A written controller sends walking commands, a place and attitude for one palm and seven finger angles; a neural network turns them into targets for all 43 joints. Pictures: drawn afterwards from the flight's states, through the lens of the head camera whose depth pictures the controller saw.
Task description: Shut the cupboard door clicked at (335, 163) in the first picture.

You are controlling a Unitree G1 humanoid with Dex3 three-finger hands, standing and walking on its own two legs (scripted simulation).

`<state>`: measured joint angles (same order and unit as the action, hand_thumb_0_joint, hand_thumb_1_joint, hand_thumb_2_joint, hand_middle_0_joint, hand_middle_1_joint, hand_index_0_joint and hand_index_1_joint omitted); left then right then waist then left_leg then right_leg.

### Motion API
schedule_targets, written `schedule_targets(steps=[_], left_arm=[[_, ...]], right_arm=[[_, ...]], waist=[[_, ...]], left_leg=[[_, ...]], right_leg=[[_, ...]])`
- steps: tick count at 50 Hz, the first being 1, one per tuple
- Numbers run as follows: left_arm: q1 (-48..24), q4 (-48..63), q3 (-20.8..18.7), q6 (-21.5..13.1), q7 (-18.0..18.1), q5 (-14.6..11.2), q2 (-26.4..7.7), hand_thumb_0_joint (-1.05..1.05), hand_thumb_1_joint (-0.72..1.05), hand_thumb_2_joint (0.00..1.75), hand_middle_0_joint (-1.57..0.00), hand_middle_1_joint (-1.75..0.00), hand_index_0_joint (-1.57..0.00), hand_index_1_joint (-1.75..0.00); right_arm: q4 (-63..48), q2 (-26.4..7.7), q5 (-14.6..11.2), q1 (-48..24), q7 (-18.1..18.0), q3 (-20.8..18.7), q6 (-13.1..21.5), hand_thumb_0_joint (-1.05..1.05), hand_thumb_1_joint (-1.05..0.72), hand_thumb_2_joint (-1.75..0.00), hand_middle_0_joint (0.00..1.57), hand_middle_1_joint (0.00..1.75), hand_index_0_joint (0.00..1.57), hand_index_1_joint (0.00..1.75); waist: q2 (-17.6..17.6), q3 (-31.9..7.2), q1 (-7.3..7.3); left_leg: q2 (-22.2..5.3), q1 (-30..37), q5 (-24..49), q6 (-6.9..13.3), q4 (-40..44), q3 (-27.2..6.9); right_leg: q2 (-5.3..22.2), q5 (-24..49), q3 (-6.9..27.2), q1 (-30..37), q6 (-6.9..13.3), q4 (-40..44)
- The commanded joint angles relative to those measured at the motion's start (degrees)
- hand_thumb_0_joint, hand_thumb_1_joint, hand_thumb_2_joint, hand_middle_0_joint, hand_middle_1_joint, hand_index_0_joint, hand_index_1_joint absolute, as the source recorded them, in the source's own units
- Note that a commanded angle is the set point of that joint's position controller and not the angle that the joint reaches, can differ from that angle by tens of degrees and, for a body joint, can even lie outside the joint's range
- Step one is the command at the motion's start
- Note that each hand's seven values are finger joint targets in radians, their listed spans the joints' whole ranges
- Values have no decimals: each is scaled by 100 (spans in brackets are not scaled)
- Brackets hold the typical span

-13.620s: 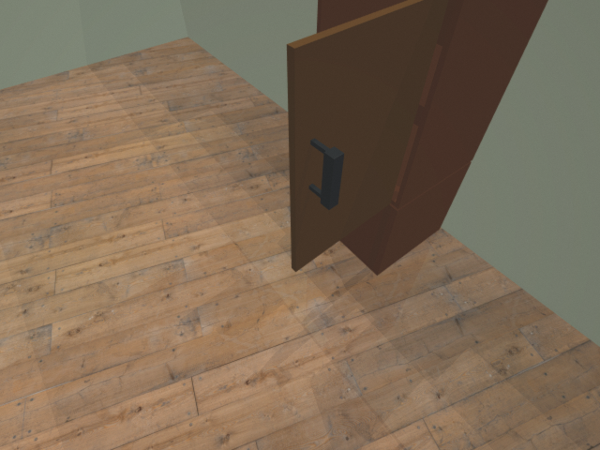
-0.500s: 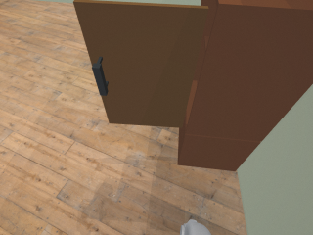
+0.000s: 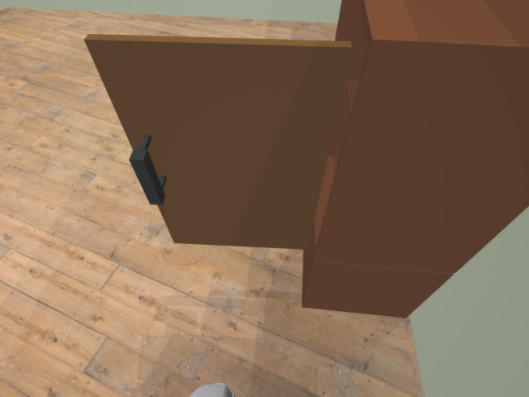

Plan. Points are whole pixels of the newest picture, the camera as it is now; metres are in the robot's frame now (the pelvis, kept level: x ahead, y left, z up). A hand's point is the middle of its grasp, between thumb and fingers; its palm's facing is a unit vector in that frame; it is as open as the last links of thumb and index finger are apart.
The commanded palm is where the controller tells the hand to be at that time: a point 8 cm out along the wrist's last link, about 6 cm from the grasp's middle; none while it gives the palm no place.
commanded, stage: come to a stop and stand still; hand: left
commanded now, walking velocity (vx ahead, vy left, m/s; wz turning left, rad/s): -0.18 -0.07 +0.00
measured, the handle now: (152, 170) +0.50 +0.27 +0.00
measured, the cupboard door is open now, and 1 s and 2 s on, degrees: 93 93 93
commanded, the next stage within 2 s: look again from close up in 1.12 s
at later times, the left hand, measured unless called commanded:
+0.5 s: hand out of the picture +0.02 +0.21 -0.17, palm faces -0.04 -0.98 -0.22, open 7.4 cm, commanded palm none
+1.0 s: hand out of the picture -0.03 +0.18 -0.18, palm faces +0.03 -0.98 -0.19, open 7.4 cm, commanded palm none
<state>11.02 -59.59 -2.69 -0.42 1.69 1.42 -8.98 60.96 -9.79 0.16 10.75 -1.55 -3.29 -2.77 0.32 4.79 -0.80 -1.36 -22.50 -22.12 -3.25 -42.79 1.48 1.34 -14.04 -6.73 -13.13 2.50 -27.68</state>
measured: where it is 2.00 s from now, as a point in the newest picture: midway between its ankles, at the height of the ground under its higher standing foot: outside the picture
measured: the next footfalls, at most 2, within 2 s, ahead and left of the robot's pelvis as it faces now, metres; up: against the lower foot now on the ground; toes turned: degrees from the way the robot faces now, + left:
left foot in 0.08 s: +0.08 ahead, +0.13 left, +0.00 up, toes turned +3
right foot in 0.54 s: -0.06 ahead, -0.14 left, +0.00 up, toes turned -5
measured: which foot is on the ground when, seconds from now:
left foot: up 0.00-0.06, down 0.08-0.54, up 0.56-0.80, down 0.82-1.00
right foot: down 0.00-0.08, up 0.10-0.52, down 0.54-1.00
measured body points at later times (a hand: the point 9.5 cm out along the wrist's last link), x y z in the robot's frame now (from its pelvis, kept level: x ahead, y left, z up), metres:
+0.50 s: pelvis -0.04 +0.01 +0.00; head +0.00 +0.02 +0.45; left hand +0.02 +0.26 -0.16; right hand +0.00 -0.24 -0.15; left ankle +0.04 +0.12 -0.74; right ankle -0.11 -0.14 -0.71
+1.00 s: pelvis -0.02 +0.00 +0.00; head +0.01 +0.01 +0.44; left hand -0.03 +0.23 -0.17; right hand +0.00 -0.23 -0.16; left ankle -0.02 +0.10 -0.74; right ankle -0.10 -0.14 -0.74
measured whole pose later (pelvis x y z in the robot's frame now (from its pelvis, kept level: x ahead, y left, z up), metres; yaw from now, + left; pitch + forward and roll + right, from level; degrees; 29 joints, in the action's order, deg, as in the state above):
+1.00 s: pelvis -0.02 +0.00 +0.00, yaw -1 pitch +0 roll +1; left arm 14.9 -64.5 -1.2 1.1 1.8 0.8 -9.4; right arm 62.9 -8.4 0.4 12.6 -2.7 -1.8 -0.3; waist -1.9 3.8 -1.3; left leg 0.9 -13.0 -15.6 2.0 -28.9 4.6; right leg 4.5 -21.1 -2.1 -5.7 -2.9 -27.4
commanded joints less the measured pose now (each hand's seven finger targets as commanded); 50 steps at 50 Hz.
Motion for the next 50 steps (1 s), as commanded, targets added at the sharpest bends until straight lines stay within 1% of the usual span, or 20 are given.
schedule_targets(steps=[1,2,4,5,8,10,13,19,23,25,26,27,28,29,31,38,40,42,45,50], left_arm=[[201,254,-247,24,98,-30,-1008,0,90,90,-20,-30,-20,-30],[231,252,-219,56,88,-63,-941,0,90,90,-20,-30,-20,-30],[565,339,-92,149,84,-126,-439,0,90,90,-20,-30,-20,-30],[437,387,-103,200,121,-108,-580,0,90,90,-20,-30,-20,-30],[375,266,-208,311,69,-60,-704,0,90,90,-20,-30,-20,-30],[477,249,-226,316,35,-48,-714,0,90,90,-20,-30,-20,-30],[552,271,-232,340,-8,-33,-717,0,90,90,-20,-30,-20,-30],[35,470,-123,309,-122,-10,-561,0,90,90,-20,-30,-20,-30],[528,233,-77,257,-138,-64,-414,0,90,90,-20,-30,-20,-30],[1096,-12,-89,174,-107,-58,-571,0,90,90,-20,-30,-20,-30],[1202,-48,-127,124,-52,-2,-874,0,90,90,-20,-30,-20,-30],[869,67,-139,94,-18,-3,-1192,0,90,90,-20,-30,-20,-30],[451,240,-80,80,-7,-2,-1212,0,90,90,-20,-30,-20,-30],[167,303,-96,38,-5,4,-1186,0,90,90,-20,-30,-20,-30],[110,224,-60,-61,-24,-40,-957,0,90,90,-20,-30,-20,-30],[674,-74,-125,-132,17,-29,-1022,0,90,90,-20,-30,-20,-30],[622,-71,-115,-88,21,-93,-905,0,90,90,-20,-30,-20,-30],[756,-95,-44,-32,59,-113,-607,0,90,90,-20,-30,-20,-30],[626,-191,30,92,75,-87,-503,0,90,90,-20,-30,-20,-30],[776,-363,95,55,56,-72,-516,0,90,90,-20,-30,-20,-30]], right_arm=[[-134,-290,18,644,18,-57,68,0,-90,-90,20,30,20,30],[-93,-376,29,731,17,-70,109,0,-90,-90,20,30,20,30],[-247,-1025,86,763,-31,-146,188,0,-90,-90,20,30,20,30],[-296,-1091,128,698,-84,-141,153,0,-90,-90,20,30,20,30],[-471,-940,144,237,-220,-58,181,0,-90,-90,20,30,20,30],[-555,-924,133,172,-237,-29,209,0,-90,-90,20,30,20,30],[-529,-962,106,295,-234,-68,247,0,-90,-90,20,30,20,30],[-374,-1030,155,602,-171,-158,244,0,-90,-90,20,30,20,30],[-332,-1154,166,368,-55,-211,181,0,-90,-90,20,30,20,30],[-319,-901,116,207,-4,-169,158,0,-90,-90,20,30,20,30],[-381,-525,60,120,23,-103,117,0,-90,-90,20,30,20,30],[-541,-347,88,-100,87,-18,102,0,-90,-90,20,30,20,30],[-577,-551,129,-198,145,-37,93,0,-90,-90,20,30,20,30],[-492,-460,145,30,179,-59,104,0,-90,-90,20,30,20,30],[-198,-490,172,356,170,-47,128,0,-90,-90,20,30,20,30],[-116,-367,81,542,100,27,265,0,-90,-90,20,30,20,30],[11,-477,65,831,53,44,351,0,-90,-90,20,30,20,30],[62,-794,77,999,-43,-9,354,0,-90,-90,20,30,20,30],[89,-704,51,812,-105,43,313,0,-90,-90,20,30,20,30],[81,-610,30,634,-109,55,317,0,-90,-90,20,30,20,30]], waist=[[-1077,-500,148],[-720,-562,180],[1521,-776,119],[1216,-676,223],[1123,-522,100],[638,-594,62],[591,-954,116],[888,-776,412],[1128,-771,188],[498,-651,-92],[-647,-442,-140],[-1601,46,-139],[-1175,324,-93],[-892,209,57],[-1363,410,90],[-911,-19,-53],[-400,-364,30],[113,-759,38],[605,-423,39],[-6,-363,47]], left_leg=[[16,741,823,27,1207,44],[-162,1294,1762,112,1772,20],[-2092,1471,5245,1150,2265,-1769],[-2224,1075,5270,1557,2265,-1530],[-1797,917,4583,1460,2278,-1172],[-1672,1172,4425,1373,2228,-990],[-1623,1722,3486,1279,2360,-948],[-1658,1807,2484,1239,2534,-1139],[-1326,954,389,941,2811,-1024],[-721,89,-314,488,2433,-514],[-175,-375,-581,181,1556,-14],[11,-557,-408,66,939,163],[-94,-351,-433,155,447,-78],[-64,-9,-143,168,387,4],[-68,-84,342,172,204,-23],[68,444,443,72,1435,187],[-94,1407,2048,210,2039,21],[-804,1966,3835,570,1540,-437],[-783,1592,3626,691,1940,-565],[-504,1593,2929,495,1914,-337]], right_leg=[[1412,3320,930,258,573,93],[1181,2681,818,-45,333,-201],[110,-1638,167,-701,-314,-1615],[-41,-2351,604,-604,-266,-2612],[-84,-1752,1065,-1092,-298,-3770],[-95,-1363,1052,-1326,-377,-4080],[-35,-1057,1016,-1600,-492,-4033],[111,-1509,637,-1125,-455,-2179],[-96,-1145,243,114,-332,-604],[13,-401,303,1270,-235,830],[899,-1522,1421,1124,37,1629],[1739,-2619,2423,254,400,2307],[1936,-2718,2412,-406,565,2400],[1782,-2476,2147,-592,569,2260],[1368,-990,1646,-189,469,1870],[1518,2163,1316,755,472,703],[1069,2254,935,405,121,75],[611,1110,539,115,-159,-67],[411,166,416,246,-253,78],[564,741,654,393,-202,554]])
